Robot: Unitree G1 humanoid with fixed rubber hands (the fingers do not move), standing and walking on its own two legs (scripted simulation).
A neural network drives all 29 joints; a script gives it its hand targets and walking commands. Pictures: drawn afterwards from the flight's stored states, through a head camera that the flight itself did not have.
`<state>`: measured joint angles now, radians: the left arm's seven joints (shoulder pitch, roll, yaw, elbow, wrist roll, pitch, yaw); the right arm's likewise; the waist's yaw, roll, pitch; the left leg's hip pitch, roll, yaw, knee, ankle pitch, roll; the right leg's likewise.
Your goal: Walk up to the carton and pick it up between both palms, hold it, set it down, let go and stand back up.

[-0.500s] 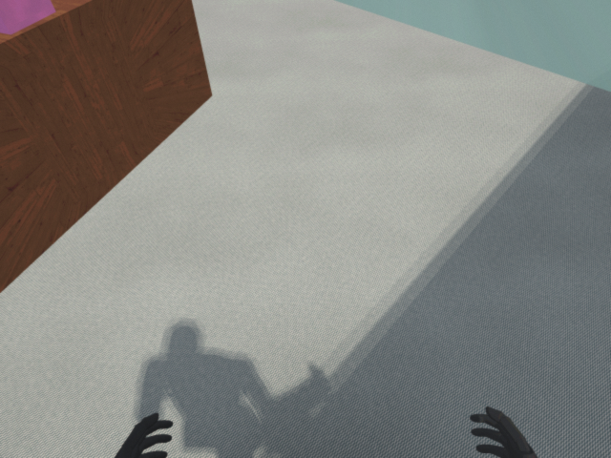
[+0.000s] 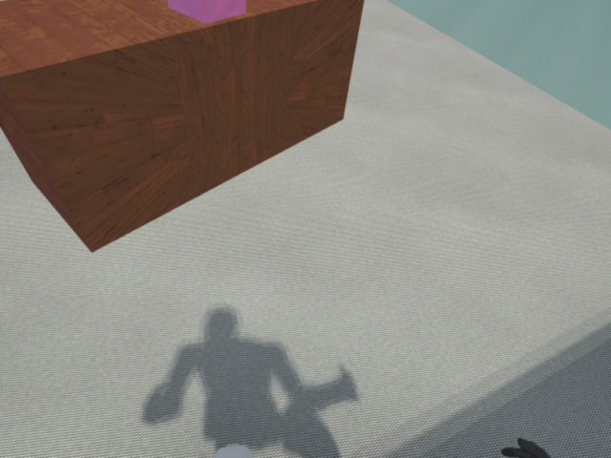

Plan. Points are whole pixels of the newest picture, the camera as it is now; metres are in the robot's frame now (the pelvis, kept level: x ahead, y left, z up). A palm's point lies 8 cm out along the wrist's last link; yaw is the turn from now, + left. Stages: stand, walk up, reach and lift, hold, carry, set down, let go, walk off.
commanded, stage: walk up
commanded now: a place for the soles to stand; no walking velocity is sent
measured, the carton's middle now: out of the picture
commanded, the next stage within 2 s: none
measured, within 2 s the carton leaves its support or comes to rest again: neither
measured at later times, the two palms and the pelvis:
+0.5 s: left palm (128, 292) +0.36 +0.34 -0.09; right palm (449, 337) +0.34 -0.20 -0.08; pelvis +0.28 +0.07 +0.01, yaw +18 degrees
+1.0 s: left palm (146, 271) +0.41 +0.33 -0.09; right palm (339, 154) +0.80 -0.01 -0.07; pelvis +0.55 +0.10 +0.02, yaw +29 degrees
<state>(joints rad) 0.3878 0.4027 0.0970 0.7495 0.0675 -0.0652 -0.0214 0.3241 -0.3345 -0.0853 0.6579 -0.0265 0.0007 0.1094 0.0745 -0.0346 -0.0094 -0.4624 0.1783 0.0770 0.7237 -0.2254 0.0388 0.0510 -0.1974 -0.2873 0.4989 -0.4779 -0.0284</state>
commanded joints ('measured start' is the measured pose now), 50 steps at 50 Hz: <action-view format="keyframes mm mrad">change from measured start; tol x32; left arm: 1 -95 -26 -45 -212 -4 13 -39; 20 -361 -82 -61 -265 -12 27 -41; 27 166 102 17 -144 21 -5 11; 50 164 32 -25 -143 -21 44 12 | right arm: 1 339 -327 -77 17 -31 -60 -109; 28 412 9 26 -80 2 -71 -134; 50 -113 27 22 -138 -37 -45 -132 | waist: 1 -200 419 22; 23 -124 123 100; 28 22 -331 -321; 50 5 -47 77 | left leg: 1 603 71 -641 -378 -480 155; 3 503 221 -934 -634 -708 240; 10 136 -76 -231 -504 74 79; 23 501 24 -351 -378 298 74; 31 -136 -164 -206 705 -190 -29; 50 20 -195 24 -175 87 0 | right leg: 1 -822 157 170 841 -170 -24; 15 -732 130 276 312 537 60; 25 -279 162 294 2 431 -42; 29 327 -289 1151 -163 156 -300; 34 -136 -80 396 -46 983 -81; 50 -29 -49 210 -25 654 -44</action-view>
